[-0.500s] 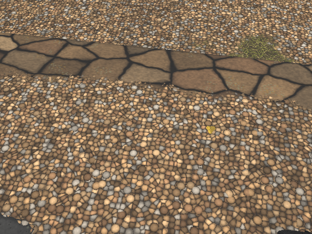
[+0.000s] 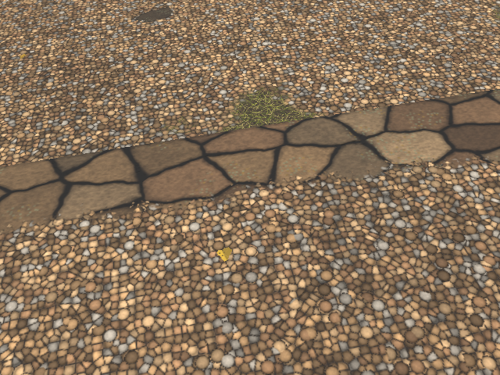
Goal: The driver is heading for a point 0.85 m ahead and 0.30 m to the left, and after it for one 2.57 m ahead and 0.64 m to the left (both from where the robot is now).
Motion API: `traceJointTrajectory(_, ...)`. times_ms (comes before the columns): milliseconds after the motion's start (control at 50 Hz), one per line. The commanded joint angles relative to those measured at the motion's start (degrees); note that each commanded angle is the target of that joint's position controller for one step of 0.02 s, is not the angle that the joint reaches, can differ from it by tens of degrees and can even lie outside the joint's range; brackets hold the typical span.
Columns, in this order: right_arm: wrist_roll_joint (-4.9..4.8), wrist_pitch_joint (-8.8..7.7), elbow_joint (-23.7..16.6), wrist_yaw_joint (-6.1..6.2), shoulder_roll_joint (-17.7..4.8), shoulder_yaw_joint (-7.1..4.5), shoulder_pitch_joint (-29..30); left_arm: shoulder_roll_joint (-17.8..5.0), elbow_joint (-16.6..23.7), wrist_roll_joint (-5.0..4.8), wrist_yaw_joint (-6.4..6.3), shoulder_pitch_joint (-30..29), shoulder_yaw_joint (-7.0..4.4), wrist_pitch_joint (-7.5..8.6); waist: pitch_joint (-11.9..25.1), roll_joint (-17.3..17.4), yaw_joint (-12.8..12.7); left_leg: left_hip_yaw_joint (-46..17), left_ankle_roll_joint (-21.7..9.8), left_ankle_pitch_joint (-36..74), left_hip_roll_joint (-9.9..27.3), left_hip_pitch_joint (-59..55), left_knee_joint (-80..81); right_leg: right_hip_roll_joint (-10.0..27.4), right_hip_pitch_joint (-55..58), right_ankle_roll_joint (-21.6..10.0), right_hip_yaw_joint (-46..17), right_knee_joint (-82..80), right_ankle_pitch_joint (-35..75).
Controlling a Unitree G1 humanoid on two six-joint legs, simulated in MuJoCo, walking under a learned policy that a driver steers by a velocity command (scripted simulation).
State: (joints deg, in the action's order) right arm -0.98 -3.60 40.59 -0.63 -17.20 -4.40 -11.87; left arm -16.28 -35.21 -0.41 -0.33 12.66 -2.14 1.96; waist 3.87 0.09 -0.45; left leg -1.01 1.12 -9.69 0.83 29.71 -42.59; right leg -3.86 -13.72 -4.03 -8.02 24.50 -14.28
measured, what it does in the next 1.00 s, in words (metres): walks ahead, turning left: left foot, then right foot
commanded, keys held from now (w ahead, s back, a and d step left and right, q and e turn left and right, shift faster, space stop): w+q+shift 0.56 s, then w+e+shift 0.34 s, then e+shift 0.10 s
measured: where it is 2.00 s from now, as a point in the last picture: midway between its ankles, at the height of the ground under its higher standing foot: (116, 253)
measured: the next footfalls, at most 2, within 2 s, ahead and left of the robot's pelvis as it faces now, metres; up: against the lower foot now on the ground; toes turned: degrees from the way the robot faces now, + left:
left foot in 0.30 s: +0.24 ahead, +0.24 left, +0.00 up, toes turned +16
right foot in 0.76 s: +0.72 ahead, +0.33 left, +0.00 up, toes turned +29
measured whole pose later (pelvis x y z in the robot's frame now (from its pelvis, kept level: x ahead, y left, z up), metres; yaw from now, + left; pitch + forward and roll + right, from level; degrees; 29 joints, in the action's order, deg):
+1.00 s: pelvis +0.69 +0.38 -0.01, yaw +19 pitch +0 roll -2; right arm 1.8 -9.1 34.4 -1.0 -14.4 1.0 -2.1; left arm -15.0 -45.8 -1.3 0.9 29.1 -3.2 4.4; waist -3.1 0.9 -4.5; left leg -8.5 0.0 -15.5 2.7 36.1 -57.1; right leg -10.6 -6.1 -6.8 -6.9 19.1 -11.6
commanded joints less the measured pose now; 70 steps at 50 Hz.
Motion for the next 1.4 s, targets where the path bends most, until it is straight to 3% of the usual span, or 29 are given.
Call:
traceJointTrajectory(20,-0.77,-2.20,-7.64,-0.63,-4.54,-0.27,9.45,-10.39,1.37,0.24,0.31,3.56,-2.90,2.02,-4.96,-9.11,-4.70,-1.35,-2.30,-0.39,3.51,14.07,0.28,19.74,9.37,-8.88,-16.34,-13.44,-19.00)
traceJointTrajectory(220,-1.74,-1.26,-10.57,-2.40,-3.16,2.18,9.37,-11.39,-3.07,-0.19,1.44,5.67,-3.93,2.97,-7.92,-4.37,-4.48,2.27,-6.20,-4.58,5.86,14.73,-0.62,21.50,15.26,-5.81,-0.85,-15.03,-7.06)
traceJointTrajectory(260,-1.67,-0.92,-9.50,-2.28,-4.21,1.89,4.37,-11.89,-2.72,0.03,1.26,2.00,-4.03,2.32,-6.21,-3.81,-0.38,6.97,-7.99,-4.18,2.65,3.28,1.74,18.82,10.71,-3.47,6.54,-9.61,7.91)
traceJointTrajectory(300,-1.36,-0.40,-2.70,-1.45,-10.67,-1.82,-16.83,-9.30,-1.37,1.38,0.27,0.05,-2.83,2.37,4.76,1.05,9.71,10.16,-10.51,-5.01,-5.08,-29.08,0.34,12.17,-3.53,0.77,16.56,19.83,36.30)
traceJointTrajectory(320,-1.54,-0.40,-1.85,-0.83,-19.41,-3.95,-24.91,-3.62,2.30,1.82,0.07,0.35,-1.01,3.78,6.19,18.91,10.94,-20.27,-18.63,-23.71,7.74,-44.67,13.44,4.67,-26.83,5.94,15.01,47.07,8.24)
traceJointTrajectory(340,-1.85,-1.03,-3.72,-1.34,-17.59,-2.68,-25.03,-3.30,4.13,1.19,0.39,-0.26,-0.07,6.27,13.59,20.70,9.44,-48.77,-22.80,-40.88,14.51,-53.17,27.81,-0.35,-39.05,4.55,2.87,57.82,-14.31)
traceJointTrajectory(360,-1.23,-1.57,-4.71,-1.34,-13.84,-1.83,-22.88,-8.16,5.03,-1.43,1.14,-5.40,-1.17,7.93,6.95,12.12,10.30,-48.98,-20.92,-39.34,16.50,-51.83,30.85,3.14,-47.32,2.88,0.77,60.75,-10.36)
traceJointTrajectory(400,0.26,-1.48,-6.18,-1.27,-12.21,-1.29,-17.12,-6.57,4.53,-0.35,1.07,-6.57,-0.41,9.19,0.91,-0.89,5.99,-37.77,-19.11,-24.28,13.83,-38.16,27.32,7.73,-42.57,1.93,1.30,52.38,-3.35)
traceJointTrajectory(460,0.43,-1.26,-7.67,-0.73,-7.79,0.18,-9.38,-6.89,2.81,1.23,1.05,-3.57,-1.15,7.11,-5.37,2.19,-0.04,-26.97,-18.91,-13.72,7.29,-22.40,30.51,9.43,-32.01,4.23,1.28,41.55,2.00)
traceJointTrajectory(540,-0.57,-1.19,-4.04,1.13,-6.22,0.68,-11.50,-4.36,5.21,2.17,1.12,-13.26,-0.32,6.22,-10.47,2.56,1.46,-16.65,-16.21,7.55,1.23,-12.46,31.06,4.73,-25.04,7.33,6.55,22.86,15.51)
traceJointTrajectory(660,-0.64,-1.62,3.25,1.62,-4.67,1.28,-18.52,-3.32,7.69,-0.60,3.03,-23.74,-0.28,7.42,-10.39,7.13,7.16,-12.48,-11.53,16.77,4.62,-25.14,33.39,2.24,-17.91,3.21,10.30,1.19,29.71)
traceJointTrajectory(740,3.33,-0.02,5.42,2.52,-8.78,0.35,-17.72,-9.05,5.73,-2.79,2.87,-10.82,-3.07,6.57,0.71,12.77,-1.71,-8.54,-8.00,71.49,8.28,-40.89,11.67,-3.01,-7.99,-2.32,15.94,5.02,14.36)
traceJointTrajectory(760,4.11,0.56,4.01,2.50,-9.79,0.19,-11.44,-10.28,1.98,-3.13,2.22,4.19,-3.52,5.45,6.64,12.16,-10.01,-5.77,-7.01,77.42,8.08,-34.75,-3.67,-0.26,7.09,-4.47,14.21,5.00,16.46)
traceJointTrajectory(780,5.37,0.40,1.10,2.76,-7.67,0.94,-6.38,-11.23,-1.89,-1.90,1.63,19.64,-3.15,3.96,15.44,1.89,-14.71,-5.58,-7.01,49.61,4.98,-17.64,-26.57,7.67,30.03,-7.34,1.41,13.37,9.17)
traceJointTrajectory(800,1.49,-0.90,0.47,1.67,-0.55,2.85,-17.46,-13.02,-4.39,-1.22,2.86,20.81,-3.95,4.93,23.02,-27.72,-6.09,-8.40,0.18,-13.62,-7.88,8.53,-49.12,21.88,50.29,-21.65,-37.98,1.95,-13.22)
traceJointTrajectory(820,-0.47,-2.95,-0.34,0.71,-5.68,2.79,-12.83,-6.63,-3.34,-0.57,2.22,18.11,-3.26,4.63,17.95,-17.79,-8.81,-11.65,-2.54,-13.52,-4.27,15.87,-48.55,19.59,48.36,-18.42,-44.52,-6.08,-24.06)
traceJointTrajectory(840,-1.57,-4.48,-3.18,0.01,-7.26,2.71,-3.53,-5.71,-3.00,0.49,1.64,15.86,-2.94,4.41,8.65,-9.44,-8.82,-12.13,-3.27,-12.30,-1.86,18.01,-46.02,18.47,39.64,-16.30,-36.54,-7.10,-17.96)
traceJointTrajectory(860,-0.07,-5.69,-4.98,-0.19,-5.77,3.40,1.62,-6.48,-3.12,0.85,2.02,13.93,-3.11,4.55,1.53,2.83,-6.04,-10.14,-4.63,-11.41,-1.11,15.62,-40.41,15.65,28.00,-14.99,-32.32,-9.70,-10.43)
traceJointTrajectory(880,1.37,-6.30,-5.43,-0.30,-4.31,3.38,3.35,-5.92,-2.96,0.80,2.21,10.92,-2.82,4.85,-2.66,6.66,-2.73,-9.50,-5.08,-9.80,0.26,13.29,-33.96,13.11,19.53,-14.79,-27.96,-11.06,-3.96)
traceJointTrajectory(980,3.29,-6.28,-9.76,-0.22,-2.43,4.10,7.62,-6.36,-2.91,-1.55,0.56,4.75,-2.67,4.16,-11.70,1.95,3.23,-2.80,0.68,-5.54,0.07,3.35,-8.84,5.98,-5.44,-13.40,-13.76,-12.69,33.72)
traceJointTrajectory(1020,3.96,-6.43,-11.04,-0.75,0.34,4.67,11.30,-8.88,-4.41,-1.64,-0.52,7.24,-4.00,2.55,-8.77,0.01,0.30,1.51,1.16,12.89,-5.33,-12.82,4.91,0.92,-16.02,-7.70,-8.77,-9.91,30.08)
traceJointTrajectory(1120,1.75,-4.00,-12.17,1.31,-4.77,0.54,8.43,-7.91,-4.97,-2.72,-1.80,9.25,-4.60,0.26,-1.17,-4.57,3.25,-4.77,0.89,24.53,-5.62,-29.19,17.46,-1.48,-10.21,1.45,-13.81,7.99,18.07)
traceJointTrajectory(1140,2.46,-3.84,-10.64,1.68,-5.87,-0.14,1.00,-6.44,-3.56,-2.33,-1.84,7.66,-4.35,0.01,3.90,-4.54,6.94,-6.35,-0.87,27.66,-1.54,-36.11,17.07,-2.95,-10.18,4.05,-12.21,20.17,16.80)
traceJointTrajectory(1160,2.96,-3.28,-9.28,2.09,-8.38,-0.31,-6.95,0.43,-1.61,-0.12,-1.83,10.73,-2.30,-0.59,13.01,5.97,6.67,-18.12,-5.92,50.23,14.57,-47.76,10.09,-6.03,-16.45,6.30,-6.14,40.59,-19.16)
traceJointTrajectory(1180,3.95,-2.49,-10.24,1.04,-7.49,0.78,-6.83,-0.08,-2.06,-1.55,-1.07,25.71,-1.31,-0.84,25.43,20.13,0.65,-38.08,-17.22,59.90,30.92,-56.09,8.66,-5.99,-21.82,7.68,-6.34,57.94,-34.65)
traceJointTrajectory(1200,2.64,-1.42,-10.26,0.78,-8.21,-0.29,-1.65,-4.66,-2.58,-2.04,-0.76,26.40,-1.82,-1.90,26.04,17.25,-0.45,-42.60,-18.86,34.07,29.76,-50.82,13.66,1.36,-24.34,8.96,-3.78,64.69,-24.21)
traceJointTrajectory(1240,2.20,0.45,-11.32,1.62,-2.01,1.38,6.22,-8.71,-0.90,-1.84,-1.69,14.70,-3.64,-3.81,9.96,5.09,-0.03,-25.27,-14.27,16.39,19.60,-33.90,19.59,4.99,-26.78,10.15,2.56,62.13,-14.39)
traceJointTrajectory(1280,2.68,1.04,-9.55,1.77,-3.02,0.92,9.52,-7.34,0.71,-1.51,-1.96,12.32,-3.86,-5.21,2.30,5.82,-2.34,-15.61,-13.63,18.27,15.66,-19.84,23.07,7.95,-22.07,10.13,3.60,56.21,-12.59)
traceJointTrajectory(1400,2.02,0.84,-4.90,2.16,-6.93,-1.40,10.35,-4.09,3.46,-0.82,-0.80,4.63,-2.76,-5.08,4.49,4.97,-1.30,-2.97,-15.03,22.88,17.36,-18.32,26.17,10.77,-14.39,7.85,6.10,33.96,-2.48)
Velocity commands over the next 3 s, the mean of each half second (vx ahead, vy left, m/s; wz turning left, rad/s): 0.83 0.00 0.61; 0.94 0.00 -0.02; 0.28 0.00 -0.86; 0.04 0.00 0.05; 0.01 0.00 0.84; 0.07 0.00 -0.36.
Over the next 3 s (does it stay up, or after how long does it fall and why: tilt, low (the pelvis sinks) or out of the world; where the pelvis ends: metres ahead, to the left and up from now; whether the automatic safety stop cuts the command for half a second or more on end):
stays up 1.00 0.52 -0.01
